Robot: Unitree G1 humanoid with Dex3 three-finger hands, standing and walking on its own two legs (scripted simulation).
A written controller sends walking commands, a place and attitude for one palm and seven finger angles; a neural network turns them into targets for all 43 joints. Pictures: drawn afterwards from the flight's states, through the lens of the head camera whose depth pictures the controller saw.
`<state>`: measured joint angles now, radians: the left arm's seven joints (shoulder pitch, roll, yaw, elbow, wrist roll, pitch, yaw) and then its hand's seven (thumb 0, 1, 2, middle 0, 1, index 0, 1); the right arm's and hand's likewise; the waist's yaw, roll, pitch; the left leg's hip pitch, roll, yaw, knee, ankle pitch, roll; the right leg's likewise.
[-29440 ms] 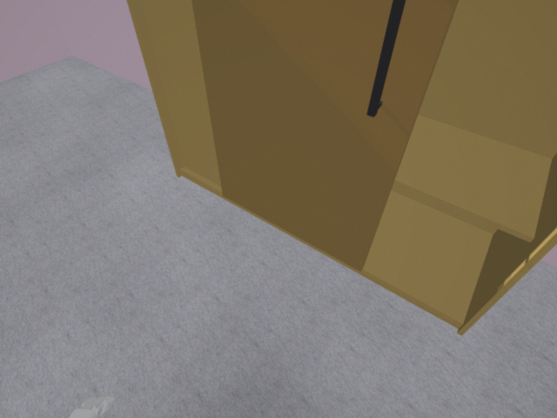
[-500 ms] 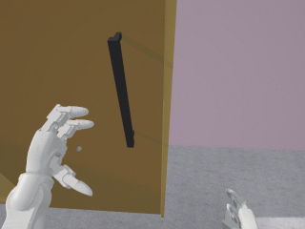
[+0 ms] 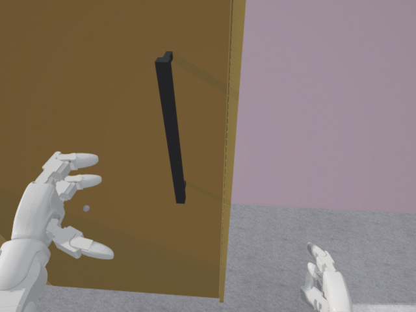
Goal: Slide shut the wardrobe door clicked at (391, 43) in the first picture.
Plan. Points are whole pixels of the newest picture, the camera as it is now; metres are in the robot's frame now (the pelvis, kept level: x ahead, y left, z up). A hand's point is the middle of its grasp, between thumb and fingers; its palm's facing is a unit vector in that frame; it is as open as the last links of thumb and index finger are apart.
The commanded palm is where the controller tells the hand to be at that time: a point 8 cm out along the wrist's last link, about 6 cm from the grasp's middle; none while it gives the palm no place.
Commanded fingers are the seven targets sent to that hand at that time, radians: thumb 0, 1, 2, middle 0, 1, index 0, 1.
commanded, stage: draw the hand back to the body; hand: left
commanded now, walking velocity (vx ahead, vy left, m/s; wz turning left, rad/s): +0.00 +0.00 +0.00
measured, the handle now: (175, 139) +0.38 +0.12 +0.18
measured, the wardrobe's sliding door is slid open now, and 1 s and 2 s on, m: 0.00 0.00 0.00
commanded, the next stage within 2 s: step back with the hand held close in 1.00 s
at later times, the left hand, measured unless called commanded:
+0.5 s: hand (62, 202) +0.21 +0.26 +0.17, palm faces +0.41 -0.83 -0.36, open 10.0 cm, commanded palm +0.16 +0.30 +0.18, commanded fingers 0.00 0.72 0.81 -0.21 -0.41 -0.21 -0.41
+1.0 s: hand (56, 207) +0.21 +0.27 +0.17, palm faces +0.45 -0.81 -0.36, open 7.4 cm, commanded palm +0.16 +0.30 +0.18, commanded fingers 0.00 0.90 0.90 -0.20 -0.30 -0.20 -0.30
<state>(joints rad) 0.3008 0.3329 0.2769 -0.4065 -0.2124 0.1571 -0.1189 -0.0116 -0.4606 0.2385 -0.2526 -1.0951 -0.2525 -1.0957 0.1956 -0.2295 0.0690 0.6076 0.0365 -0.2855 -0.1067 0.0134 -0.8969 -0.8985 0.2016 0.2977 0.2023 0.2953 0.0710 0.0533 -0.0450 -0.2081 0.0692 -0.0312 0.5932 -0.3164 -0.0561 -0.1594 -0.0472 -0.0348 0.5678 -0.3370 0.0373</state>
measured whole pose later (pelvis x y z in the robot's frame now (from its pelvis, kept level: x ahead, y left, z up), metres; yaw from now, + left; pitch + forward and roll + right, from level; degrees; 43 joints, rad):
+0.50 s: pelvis +0.01 +0.01 +0.01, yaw -2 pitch -5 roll +0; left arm 0.41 0.34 0.32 -0.38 -0.07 -0.09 0.09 0.00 0.37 0.64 -0.23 -0.61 -0.23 -0.61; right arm 0.20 -0.21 0.02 0.66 0.00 -0.19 -0.09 0.01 -0.90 -0.90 0.20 0.30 0.20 0.30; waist 0.07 0.05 0.00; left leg -0.12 0.05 0.01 0.50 -0.29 -0.04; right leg -0.10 -0.07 0.00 0.49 -0.31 0.05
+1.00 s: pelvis +0.01 +0.00 +0.01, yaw -1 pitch -5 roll +0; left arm 0.41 0.33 0.34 -0.36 -0.07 -0.07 0.09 0.02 0.89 0.89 -0.21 -0.30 -0.21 -0.30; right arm 0.19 -0.21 0.02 0.66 -0.01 -0.16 -0.09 0.01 -0.90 -0.90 0.20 0.30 0.20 0.30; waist 0.08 0.05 0.01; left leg -0.10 0.06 0.00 0.47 -0.27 -0.05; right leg -0.07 -0.05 -0.01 0.46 -0.29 0.04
